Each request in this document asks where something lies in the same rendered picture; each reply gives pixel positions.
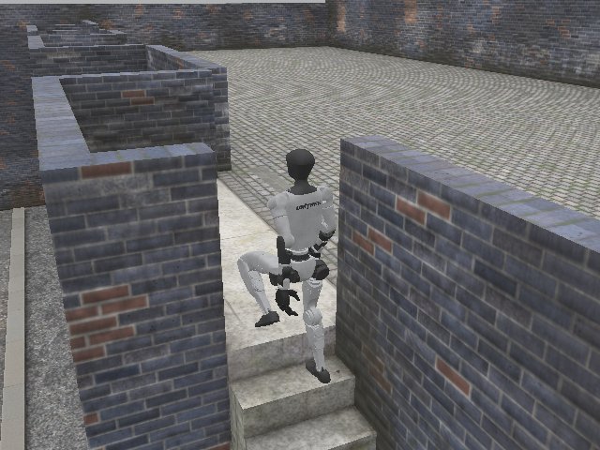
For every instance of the left robot hand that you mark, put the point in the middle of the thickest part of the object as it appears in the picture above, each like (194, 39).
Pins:
(283, 300)

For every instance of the robot left forearm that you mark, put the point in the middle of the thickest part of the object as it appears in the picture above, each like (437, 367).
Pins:
(284, 265)

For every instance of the left robot foot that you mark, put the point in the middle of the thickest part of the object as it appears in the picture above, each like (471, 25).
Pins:
(270, 318)

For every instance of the robot right upper arm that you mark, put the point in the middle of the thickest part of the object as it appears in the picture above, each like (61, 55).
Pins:
(328, 211)

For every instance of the robot left upper arm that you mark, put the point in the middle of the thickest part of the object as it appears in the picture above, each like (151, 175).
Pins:
(277, 207)

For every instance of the robot torso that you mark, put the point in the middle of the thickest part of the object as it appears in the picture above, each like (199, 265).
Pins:
(304, 213)

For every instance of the robot right forearm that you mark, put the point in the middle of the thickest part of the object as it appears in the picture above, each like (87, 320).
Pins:
(322, 241)

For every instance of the right robot hand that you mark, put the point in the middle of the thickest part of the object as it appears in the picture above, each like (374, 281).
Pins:
(312, 253)

